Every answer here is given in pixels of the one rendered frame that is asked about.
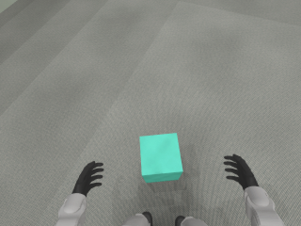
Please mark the left robot hand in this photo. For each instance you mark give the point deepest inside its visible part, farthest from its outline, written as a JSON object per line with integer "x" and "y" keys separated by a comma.
{"x": 83, "y": 184}

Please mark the right robot hand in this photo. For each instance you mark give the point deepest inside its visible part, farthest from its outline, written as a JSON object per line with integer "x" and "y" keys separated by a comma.
{"x": 246, "y": 177}

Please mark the robot right forearm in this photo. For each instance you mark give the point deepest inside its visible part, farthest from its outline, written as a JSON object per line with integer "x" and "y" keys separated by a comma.
{"x": 260, "y": 209}

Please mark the robot left forearm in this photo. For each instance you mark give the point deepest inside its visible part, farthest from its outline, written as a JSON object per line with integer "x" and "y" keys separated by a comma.
{"x": 73, "y": 211}

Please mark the carton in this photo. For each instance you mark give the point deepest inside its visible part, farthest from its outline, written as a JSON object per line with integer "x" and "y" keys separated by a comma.
{"x": 160, "y": 158}

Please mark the left robot thigh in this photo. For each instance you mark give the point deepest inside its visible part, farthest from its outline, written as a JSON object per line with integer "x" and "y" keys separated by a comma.
{"x": 135, "y": 221}

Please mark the robot left foot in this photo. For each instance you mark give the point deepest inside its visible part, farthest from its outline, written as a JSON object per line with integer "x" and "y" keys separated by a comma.
{"x": 148, "y": 217}

